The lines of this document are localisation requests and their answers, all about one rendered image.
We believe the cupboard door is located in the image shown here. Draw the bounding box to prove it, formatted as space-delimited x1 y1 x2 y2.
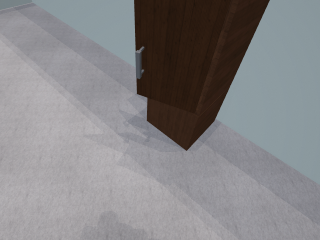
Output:
134 0 231 114

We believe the handle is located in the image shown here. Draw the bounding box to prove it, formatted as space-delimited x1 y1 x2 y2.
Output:
135 46 145 79

